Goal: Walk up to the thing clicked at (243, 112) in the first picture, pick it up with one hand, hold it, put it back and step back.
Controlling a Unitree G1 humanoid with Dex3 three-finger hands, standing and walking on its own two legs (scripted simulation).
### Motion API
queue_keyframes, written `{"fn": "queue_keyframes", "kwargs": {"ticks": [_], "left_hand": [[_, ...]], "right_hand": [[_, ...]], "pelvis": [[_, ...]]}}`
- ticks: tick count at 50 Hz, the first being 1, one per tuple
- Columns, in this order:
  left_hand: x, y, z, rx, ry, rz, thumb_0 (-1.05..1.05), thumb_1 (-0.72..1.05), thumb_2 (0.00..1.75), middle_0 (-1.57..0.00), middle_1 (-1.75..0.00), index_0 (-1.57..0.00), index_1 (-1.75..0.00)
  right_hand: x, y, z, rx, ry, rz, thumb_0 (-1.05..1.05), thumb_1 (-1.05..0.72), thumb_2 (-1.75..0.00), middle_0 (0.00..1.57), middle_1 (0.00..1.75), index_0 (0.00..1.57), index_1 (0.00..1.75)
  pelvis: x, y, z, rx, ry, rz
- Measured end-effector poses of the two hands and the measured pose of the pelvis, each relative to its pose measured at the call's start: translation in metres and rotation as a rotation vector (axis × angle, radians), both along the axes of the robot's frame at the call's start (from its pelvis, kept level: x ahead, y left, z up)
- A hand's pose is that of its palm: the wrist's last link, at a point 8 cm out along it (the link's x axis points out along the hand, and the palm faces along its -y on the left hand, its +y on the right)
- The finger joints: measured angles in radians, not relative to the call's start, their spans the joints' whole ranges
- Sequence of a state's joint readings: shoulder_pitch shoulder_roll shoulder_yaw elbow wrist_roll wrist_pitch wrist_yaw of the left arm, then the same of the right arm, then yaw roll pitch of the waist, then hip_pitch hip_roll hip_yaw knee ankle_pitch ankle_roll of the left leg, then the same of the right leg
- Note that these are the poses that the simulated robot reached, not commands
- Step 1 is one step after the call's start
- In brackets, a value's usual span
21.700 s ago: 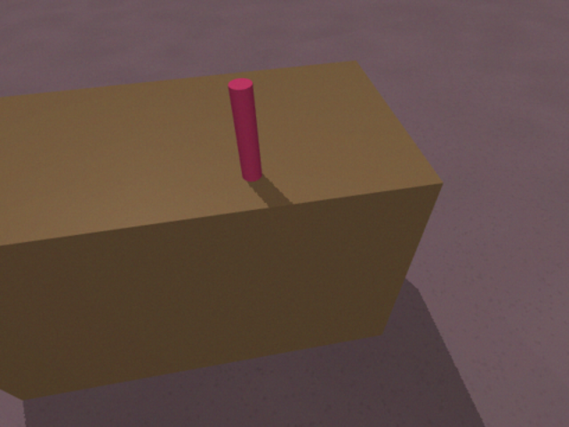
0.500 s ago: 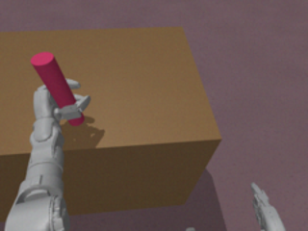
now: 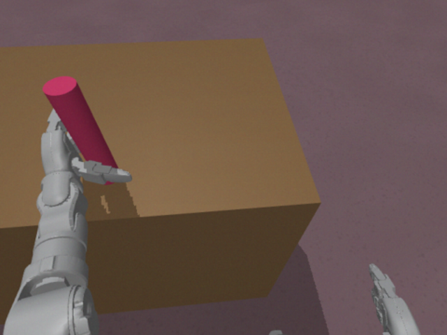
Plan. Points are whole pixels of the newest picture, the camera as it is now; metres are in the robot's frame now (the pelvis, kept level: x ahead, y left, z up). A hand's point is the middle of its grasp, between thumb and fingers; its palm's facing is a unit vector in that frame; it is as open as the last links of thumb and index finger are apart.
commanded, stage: withdraw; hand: left
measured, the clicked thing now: (89, 139) +0.46 +0.21 +0.13
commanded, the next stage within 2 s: rise in 0.24 s
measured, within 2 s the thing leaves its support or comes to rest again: neither
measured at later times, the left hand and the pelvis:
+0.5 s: hand (8, 110) +0.44 +0.29 +0.20, palm faces +0.27 -0.94 -0.20, open 17.6 cm; pelvis +0.01 +0.00 +0.02, yaw +0 degrees
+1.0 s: hand out of the picture +0.29 +0.28 +0.21, palm faces +0.42 -0.84 -0.36, open 17.5 cm; pelvis +0.02 +0.00 +0.04, yaw +1 degrees
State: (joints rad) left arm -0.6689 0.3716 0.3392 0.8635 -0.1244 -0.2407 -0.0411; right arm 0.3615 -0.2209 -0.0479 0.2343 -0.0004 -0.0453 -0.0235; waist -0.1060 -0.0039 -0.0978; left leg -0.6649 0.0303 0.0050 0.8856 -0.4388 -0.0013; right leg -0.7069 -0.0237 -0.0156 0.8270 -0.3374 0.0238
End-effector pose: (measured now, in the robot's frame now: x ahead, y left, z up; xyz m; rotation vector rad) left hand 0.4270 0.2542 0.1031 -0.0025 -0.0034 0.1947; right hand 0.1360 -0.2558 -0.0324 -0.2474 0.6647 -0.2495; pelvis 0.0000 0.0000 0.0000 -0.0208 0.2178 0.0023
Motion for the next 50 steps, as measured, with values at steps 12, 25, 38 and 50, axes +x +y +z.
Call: {"fn": "queue_keyframes", "kwargs": {"ticks": [12,25,38,50], "left_hand": [[0.005,0.045,0.085,0.034,-0.09,0.049,-0.01,-0.6,0.05,-0.08,-0.07,-0.09,-0.06],[-0.019,0.081,0.112,0.197,0.067,0.083,-0.01,-0.58,0.02,-0.06,-0.05,-0.07,-0.04],[-0.072,0.124,0.133,0.323,-0.016,0.295,-0.01,-0.55,0.02,-0.06,-0.04,-0.06,-0.04],[-0.182,0.068,0.118,0.433,-0.139,0.213,-0.01,-0.54,0.01,-0.06,-0.04,-0.07,-0.04]], "right_hand": [[0.006,-0.009,0.007,0.008,-0.017,-0.05,-0.01,0.52,-0.05,0.06,0.05,0.06,0.05],[0.01,0.004,0.0,0.072,-0.005,0.003,-0.01,0.56,-0.05,0.06,0.06,0.06,0.06],[0.004,0.016,-0.007,0.117,0.063,0.046,-0.01,0.55,-0.05,0.06,0.06,0.06,0.06],[0.026,0.013,-0.005,0.133,0.013,0.029,-0.01,0.53,-0.05,0.06,0.06,0.06,0.06]], "pelvis": [[0.011,0.0,0.011,-0.004,-0.044,0.002],[0.009,0.002,0.022,0.007,-0.089,0.006],[0.01,-0.001,0.031,0.006,-0.126,0.011],[0.017,0.001,0.036,0.009,-0.198,0.015]]}}
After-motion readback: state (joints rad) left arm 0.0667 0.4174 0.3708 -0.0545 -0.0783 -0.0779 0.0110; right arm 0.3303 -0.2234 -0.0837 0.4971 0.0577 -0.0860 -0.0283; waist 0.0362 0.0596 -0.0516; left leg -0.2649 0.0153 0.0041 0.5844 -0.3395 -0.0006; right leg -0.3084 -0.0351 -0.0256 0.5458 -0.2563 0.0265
